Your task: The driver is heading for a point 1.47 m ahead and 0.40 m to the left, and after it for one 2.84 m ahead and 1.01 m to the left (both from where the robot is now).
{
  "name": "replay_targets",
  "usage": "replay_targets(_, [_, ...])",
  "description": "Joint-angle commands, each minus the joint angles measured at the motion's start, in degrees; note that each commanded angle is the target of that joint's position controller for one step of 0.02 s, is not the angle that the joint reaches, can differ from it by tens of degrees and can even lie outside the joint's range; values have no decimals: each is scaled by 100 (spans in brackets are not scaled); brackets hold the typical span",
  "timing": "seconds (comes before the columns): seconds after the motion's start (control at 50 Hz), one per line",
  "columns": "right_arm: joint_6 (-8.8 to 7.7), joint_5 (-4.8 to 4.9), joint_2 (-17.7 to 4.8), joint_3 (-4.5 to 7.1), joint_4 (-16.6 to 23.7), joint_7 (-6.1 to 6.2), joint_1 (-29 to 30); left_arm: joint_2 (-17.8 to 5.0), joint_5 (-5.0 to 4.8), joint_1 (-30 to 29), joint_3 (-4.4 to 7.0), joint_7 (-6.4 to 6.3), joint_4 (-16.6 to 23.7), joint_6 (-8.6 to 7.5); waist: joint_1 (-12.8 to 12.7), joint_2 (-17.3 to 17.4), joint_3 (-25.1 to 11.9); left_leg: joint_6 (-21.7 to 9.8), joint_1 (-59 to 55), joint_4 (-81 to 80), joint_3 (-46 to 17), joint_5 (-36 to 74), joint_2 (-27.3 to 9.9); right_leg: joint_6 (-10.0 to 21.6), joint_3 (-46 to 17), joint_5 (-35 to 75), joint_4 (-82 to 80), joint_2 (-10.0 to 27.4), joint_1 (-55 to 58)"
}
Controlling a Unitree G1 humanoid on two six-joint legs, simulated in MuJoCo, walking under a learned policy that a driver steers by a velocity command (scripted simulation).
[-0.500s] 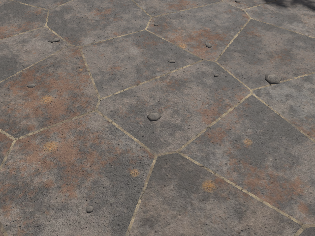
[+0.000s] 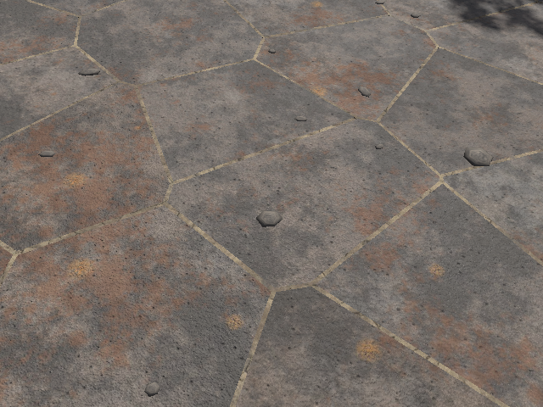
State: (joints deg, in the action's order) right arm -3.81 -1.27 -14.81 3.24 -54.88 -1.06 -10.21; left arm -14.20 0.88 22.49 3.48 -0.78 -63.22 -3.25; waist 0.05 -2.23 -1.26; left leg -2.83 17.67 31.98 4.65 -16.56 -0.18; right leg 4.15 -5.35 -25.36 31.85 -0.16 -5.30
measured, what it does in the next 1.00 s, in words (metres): walks ahead, turning left: right foot, then left foot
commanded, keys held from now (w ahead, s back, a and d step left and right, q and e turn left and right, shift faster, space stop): w+shift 0.58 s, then w+q+shift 0.42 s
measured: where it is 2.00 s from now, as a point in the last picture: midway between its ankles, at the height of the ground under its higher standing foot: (168, 122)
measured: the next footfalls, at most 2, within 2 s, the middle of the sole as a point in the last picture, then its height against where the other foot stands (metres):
right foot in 0.44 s outside the picture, level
left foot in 0.90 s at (243, 262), level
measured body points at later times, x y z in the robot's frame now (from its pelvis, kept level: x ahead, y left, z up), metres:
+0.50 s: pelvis +0.36 +0.00 -0.02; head +0.40 +0.00 +0.43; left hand +0.55 +0.24 -0.13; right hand +0.28 -0.24 -0.16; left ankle +0.08 +0.10 -0.63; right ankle +0.47 -0.06 -0.73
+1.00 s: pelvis +0.85 +0.05 -0.02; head +0.88 +0.04 +0.43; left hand +0.85 +0.31 -0.14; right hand +1.00 -0.20 -0.15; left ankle +0.91 +0.07 -0.73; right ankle +0.67 -0.12 -0.57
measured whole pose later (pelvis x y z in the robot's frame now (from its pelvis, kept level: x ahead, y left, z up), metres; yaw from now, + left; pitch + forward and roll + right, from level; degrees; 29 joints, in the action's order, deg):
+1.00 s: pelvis +0.85 +0.05 -0.02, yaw +17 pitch +0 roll +1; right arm -1.9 -1.5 -16.7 4.0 -50.5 -1.3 -13.2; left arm -12.6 1.5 15.8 1.1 -0.9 -50.4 -6.5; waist 1.7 0.4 3.0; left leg -12.4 23.3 34.6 5.9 -12.1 11.2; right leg 0.4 -0.7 -18.2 82.2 0.1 -13.7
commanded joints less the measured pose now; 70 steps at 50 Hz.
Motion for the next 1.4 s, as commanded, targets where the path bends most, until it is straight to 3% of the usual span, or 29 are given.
replay_targets(0.02, [-22, -128, -763, 185, -568, 106, -2373, -140, 87, -1329, -32, 145, 1092, -290, 848, 1790, 265, -849, -2996, -2661, -4957, -3979, -2177, 417, -7, 42, 3608, -358, -4640])
replay_targets(0.06, [-100, -69, -634, 144, -136, 54, -1205, -343, 126, -1482, -1, 297, 1144, -287, 303, 383, 603, -846, -2096, -2399, -3653, -2848, -1916, 375, 12, 1246, 3907, 438, -4581])
replay_targets(0.12, [-232, -17, -384, 35, -198, 77, -1249, -247, 238, -1332, -11, 424, 1124, -133, 18, 582, 596, -681, -1549, -2769, -2450, -1730, -1320, 58, 289, 1598, 3530, 661, -4050])
replay_targets(0.3, [-398, 74, -265, -62, -408, 126, -2132, -18, 68, -3439, -211, 470, 2126, 9, 330, 511, 1286, -735, -1581, -3606, -798, 2272, -976, 23, 1290, 2775, 797, 341, -3552])
replay_targets(0.4, [-306, -33, -799, 34, -486, 213, -2076, -514, 41, -2049, -52, 232, 1949, -35, -518, 1093, -33, -513, -2693, -1126, -249, 7747, -1261, 561, 1502, 1753, 399, -514, -1346])
replay_targets(0.44, [-185, -88, -865, 91, -398, 257, -1715, -1043, 95, 298, 209, 51, 1278, -53, -1573, 994, -1079, -452, -1368, 2052, -153, 6316, -1040, 802, 876, 1002, 48, -77, 1348])
replay_targets(0.46, [-215, 90, 112, -96, -136, 93, -2085, -1538, 307, 725, 349, 2, 1192, -76, -1033, -429, -1728, -330, 909, 4425, -296, 1465, -176, 1298, -1809, -1320, -266, 1666, 3057])
replay_targets(0.48, [-338, 215, -111, -35, -38, 31, -2067, -1374, 206, 556, 344, 120, 1152, -74, -847, -713, -2085, -451, 1996, 5371, -1105, -807, 421, 1521, -4447, -2215, -1608, 2196, 3187])
replay_targets(0.5, [-349, 205, -394, 39, 221, 84, -1260, -1089, 162, -150, 302, 158, 1130, -113, -610, -363, -863, -569, 2565, 5392, -1123, -106, -37, 1293, -3594, -1839, -1833, 1865, 2316])
replay_targets(0.56, [-238, -19, -99, -32, 374, -6, -922, -217, 142, -618, 61, 157, 959, -266, 59, 400, 222, -484, 1853, 4546, -1051, 386, -565, 912, -1597, -91, -2166, 1279, -91])
replay_targets(0.68, [43, -10, 25, -162, 970, -202, 349, -302, 21, -183, -5, 177, 801, -539, 108, 128, 1151, -227, 2285, 2775, -597, 1552, -624, 366, 626, 1904, -3045, 672, -1093])
replay_targets(0.8, [-46, 38, -89, -246, 1216, -289, 1181, -599, -52, 524, -89, 2, 711, -613, -87, -23, 838, -581, 1341, 572, 640, 2901, 137, -213, 1746, 6908, -2803, 781, 572])
replay_targets(0.84, [-20, 5, -363, -175, 1085, -246, 675, -961, 46, 524, -13, -194, 790, -455, 275, -446, 275, -695, 821, 434, 809, 2233, 580, -383, 1853, 8911, -1605, 997, 1393])
replay_targets(0.88, [21, 33, -863, 48, 563, -184, -1255, -1249, 195, 81, 100, -294, 988, -224, 1245, -624, -680, -953, -945, 419, 603, 1519, 828, -382, 1777, 9470, 1065, 1175, 1240])
replay_targets(0.9, [57, 29, -1078, 206, 293, -108, -2350, -1354, 204, -302, 161, -274, 1091, -162, 1818, -524, -922, -1232, -2046, -36, 55, 1167, 544, -291, 1774, 8229, 3112, 1027, 437])
replay_targets(0.92, [186, 151, -1282, 371, 277, -9, -2108, -795, 245, -649, 78, -124, 1298, -298, 1394, 966, -691, -1318, -3132, 331, -994, 1170, -81, -276, 1486, 1645, 5261, -38, -1610])
replay_targets(0.94, [230, -71, -1918, 473, 461, -47, -1613, -411, -100, -158, -63, -29, 1990, -416, 568, 1934, -1585, -2906, -4778, -479, -4352, 717, -1451, -630, 453, -353, 7079, -478, -4148])
replay_targets(0.96, [251, -76, -1562, 465, 611, 20, -1520, -570, -15, -662, -144, -16, 2098, -541, 786, 493, -1462, -2781, -4570, -1534, -5140, -475, -1591, -421, -96, 196, 6693, -141, -4713])
replay_targets(0.98, [221, -37, -1083, 371, 496, 67, -1347, -661, 30, -909, -143, 27, 2127, -603, 523, -264, -472, -2346, -3388, -1891, -4613, -648, -1415, -293, -122, 607, 5786, 199, -4581])
replay_targets(1.02, [91, -8, -850, 280, 473, 126, -1086, -496, 259, -1132, -197, 56, 2236, -448, -13, -574, 250, -1905, -1610, -1943, -3606, 445, -845, -413, -46, 582, 4855, 495, -3769])
replay_targets(1.08, [-128, 128, -878, 222, 561, 116, -994, -382, 401, -1338, -280, 136, 2478, -115, -274, -299, 594, -1750, -49, -2185, -2799, 864, -245, -709, 256, 523, 3628, 750, -3127])
replay_targets(1.14, [-185, 120, -1010, 279, 637, 85, -1184, -316, 256, -2468, -386, 217, 3001, -118, 69, 90, 858, -1495, 534, -2351, -2445, 1870, 134, -806, 589, 2018, 1770, 621, -2610])
replay_targets(1.2, [-154, 174, -1168, 370, 641, 8, -1567, -339, 107, -2856, -411, 211, 3204, -140, 483, 468, 531, -1165, -205, -2162, -2500, 3042, 86, -658, 702, 3106, 585, 255, -2123])
replay_targets(1.26, [-128, 169, -1296, 422, 729, 69, -1499, -642, 82, -2621, -313, 133, 3243, -173, 344, 606, 172, -822, -1003, -1366, -2644, 4170, -32, -504, 530, 2892, -260, -7, -1344])
replay_targets(1.3, [-149, 104, -1675, 499, 844, 62, -1128, -1174, 33, -1073, -67, -12, 2878, -219, -574, 609, -806, -564, -1011, 560, -2613, 4920, 53, -394, 458, 2124, -228, -78, 389])
replay_targets(1.32, [-203, 58, -1461, 445, 979, 37, -786, -1499, 91, 208, 85, -130, 2591, -228, -1227, 525, -1408, -483, -192, 2069, -2437, 4098, 271, -310, 124, 1338, 95, 424, 1818])
replay_targets(1.34, [-235, 112, -419, 182, 1224, 62, -857, -1836, 342, 999, 189, -205, 2443, -238, -1185, -920, -2013, -482, 1259, 4071, -1877, -571, 774, -127, -1711, -507, -210, 2066, 3145])
replay_targets(1.36, [-193, 357, -430, 62, 1584, 81, -1514, -2080, 348, 296, 262, -101, 2534, -207, -380, -2327, -2519, -442, 2291, 5055, -1427, -1157, 786, 364, -4840, -1317, -1527, 2943, 3171])
replay_targets(1.4, [11, 57, -877, 102, 1339, 72, -751, -886, 266, -690, 72, -23, 2673, -144, -376, -317, -729, -381, 2637, 4899, -1053, -41, 16, 355, -2959, -1395, -1634, 2259, 1459])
